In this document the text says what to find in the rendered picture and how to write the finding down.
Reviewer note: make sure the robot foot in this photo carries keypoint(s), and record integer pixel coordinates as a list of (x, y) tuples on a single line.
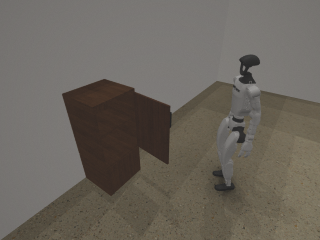
[(218, 173), (224, 187)]

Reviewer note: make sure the robot left hand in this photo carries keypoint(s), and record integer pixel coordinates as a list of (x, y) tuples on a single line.
[(246, 146)]

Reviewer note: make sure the right robot forearm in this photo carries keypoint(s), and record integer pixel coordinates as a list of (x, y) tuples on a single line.
[(231, 114)]

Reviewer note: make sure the robot left upper arm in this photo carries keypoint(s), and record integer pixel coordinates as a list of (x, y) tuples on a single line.
[(254, 94)]

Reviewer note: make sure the robot left foot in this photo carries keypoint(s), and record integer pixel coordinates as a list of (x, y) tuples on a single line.
[(224, 187)]

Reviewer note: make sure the left robot forearm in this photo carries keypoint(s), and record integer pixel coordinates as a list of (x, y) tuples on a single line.
[(251, 131)]

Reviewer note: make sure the cupboard door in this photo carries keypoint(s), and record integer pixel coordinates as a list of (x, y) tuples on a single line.
[(152, 120)]

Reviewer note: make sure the robot right foot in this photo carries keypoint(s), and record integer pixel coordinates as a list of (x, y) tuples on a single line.
[(218, 173)]

